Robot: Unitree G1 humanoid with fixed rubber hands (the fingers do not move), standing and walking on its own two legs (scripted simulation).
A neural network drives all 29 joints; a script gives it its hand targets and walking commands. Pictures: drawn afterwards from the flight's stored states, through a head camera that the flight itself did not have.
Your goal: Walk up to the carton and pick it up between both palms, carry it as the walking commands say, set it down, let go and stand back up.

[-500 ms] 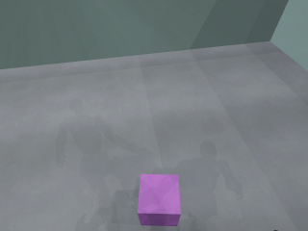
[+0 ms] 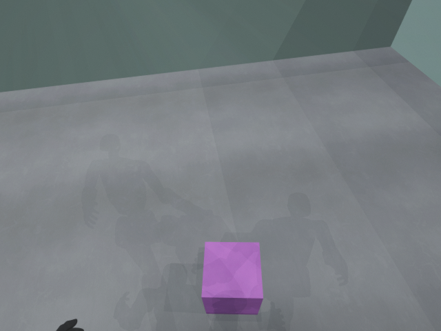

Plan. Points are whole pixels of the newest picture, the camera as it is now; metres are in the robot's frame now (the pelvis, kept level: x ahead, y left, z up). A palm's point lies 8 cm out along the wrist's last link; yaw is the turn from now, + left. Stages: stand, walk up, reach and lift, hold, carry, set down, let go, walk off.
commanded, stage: walk up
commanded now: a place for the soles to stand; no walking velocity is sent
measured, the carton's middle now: (231, 279) +0.43 -0.01 -0.64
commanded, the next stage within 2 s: reach and lift in 0.62 s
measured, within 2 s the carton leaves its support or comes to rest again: neither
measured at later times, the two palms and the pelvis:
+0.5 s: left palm out of the picture +0.10 +0.31 -0.09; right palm out of the picture +0.12 -0.30 -0.09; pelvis +0.01 +0.01 +0.02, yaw -1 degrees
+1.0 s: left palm (97, 313) +0.20 +0.26 -0.10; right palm (385, 323) +0.18 -0.29 -0.11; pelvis +0.01 -0.03 -0.01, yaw -1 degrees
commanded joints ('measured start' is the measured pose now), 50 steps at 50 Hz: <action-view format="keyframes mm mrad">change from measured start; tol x8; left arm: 1 -56 142 37 -35 -21 5 -18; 31 -90 137 37 124 -20 -8 -27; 32 -374 -15 94 -227 11 38 -64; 33 -345 -6 83 -379 39 90 -73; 43 -39 41 201 -300 113 254 -113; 50 -238 85 283 -424 63 170 -141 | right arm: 1 -41 -195 -25 -12 -15 -44 -16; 31 -116 -171 16 83 -5 -62 -15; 32 -273 -46 -117 -268 -89 0 31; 33 -221 -43 -98 -376 -90 60 41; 37 -60 -79 -108 -383 -78 188 22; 50 -184 131 1 -623 9 187 -47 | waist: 1 39 -23 -137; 31 34 -33 -194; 38 2 52 -11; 45 67 -155 -205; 50 66 -97 -356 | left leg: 1 -45 153 -197 -335 140 44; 3 -144 126 -134 -262 64 33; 10 -39 130 -99 -318 254 19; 31 40 125 -72 -333 284 7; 32 -221 -48 61 -205 5 -28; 34 -382 35 60 -287 -224 27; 39 -471 1 46 -303 -126 48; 44 -336 -78 67 -98 75 7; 50 -524 -44 30 123 122 9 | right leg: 1 93 -72 133 -102 8 -7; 4 170 -97 170 -211 -70 -11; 11 206 -97 140 -213 156 -8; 31 196 -121 132 -290 160 0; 32 166 64 27 -150 -65 -4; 33 283 99 -26 -115 -107 17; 35 446 123 -53 -51 -48 42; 38 475 114 -33 -46 -2 67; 43 347 28 88 -79 60 77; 50 232 -11 204 117 307 81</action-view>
